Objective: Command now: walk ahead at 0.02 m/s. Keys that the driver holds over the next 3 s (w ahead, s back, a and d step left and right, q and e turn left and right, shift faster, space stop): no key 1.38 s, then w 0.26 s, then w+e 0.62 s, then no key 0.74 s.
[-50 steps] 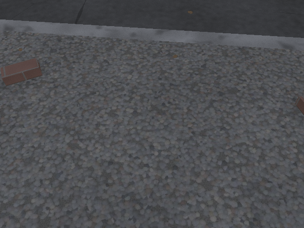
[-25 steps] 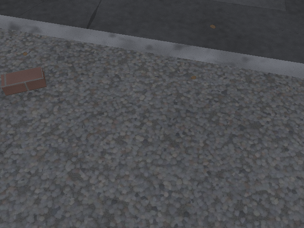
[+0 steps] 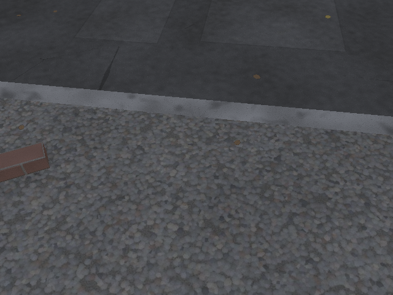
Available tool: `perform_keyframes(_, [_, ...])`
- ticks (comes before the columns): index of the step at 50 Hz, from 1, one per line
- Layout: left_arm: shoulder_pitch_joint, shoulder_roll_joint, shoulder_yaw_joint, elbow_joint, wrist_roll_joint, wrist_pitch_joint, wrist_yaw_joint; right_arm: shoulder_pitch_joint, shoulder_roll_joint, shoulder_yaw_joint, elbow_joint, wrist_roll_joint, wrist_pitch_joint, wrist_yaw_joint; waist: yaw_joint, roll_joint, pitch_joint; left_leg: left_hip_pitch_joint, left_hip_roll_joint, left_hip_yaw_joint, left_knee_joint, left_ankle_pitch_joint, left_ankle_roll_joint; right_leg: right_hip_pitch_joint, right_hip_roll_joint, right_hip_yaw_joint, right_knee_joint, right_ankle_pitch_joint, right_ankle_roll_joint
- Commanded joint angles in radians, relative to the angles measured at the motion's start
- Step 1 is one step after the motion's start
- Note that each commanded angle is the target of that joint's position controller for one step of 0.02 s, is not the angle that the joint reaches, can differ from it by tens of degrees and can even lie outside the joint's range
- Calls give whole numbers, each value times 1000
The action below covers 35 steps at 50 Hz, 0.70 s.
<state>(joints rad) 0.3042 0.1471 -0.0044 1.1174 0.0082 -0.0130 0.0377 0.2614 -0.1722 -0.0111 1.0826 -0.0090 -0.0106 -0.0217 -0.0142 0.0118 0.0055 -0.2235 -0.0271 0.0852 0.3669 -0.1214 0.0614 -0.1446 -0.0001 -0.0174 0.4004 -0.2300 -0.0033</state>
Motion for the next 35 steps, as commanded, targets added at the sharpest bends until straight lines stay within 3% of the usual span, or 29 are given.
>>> perform_keyframes(1, [48,79,10,-11,1,-7,3,50,-67,-9,3,2,-6,-6,2,-22,62,54,115,-149,-75,-60,-10,-107,-100,111,-115,-15,-40])
perform_keyframes(35, [112,39,-3,39,1,-4,13,110,-20,1,85,1,-1,-22,7,-16,80,75,122,-148,-48,30,-10,-58,-94,92,-99,71,-44])
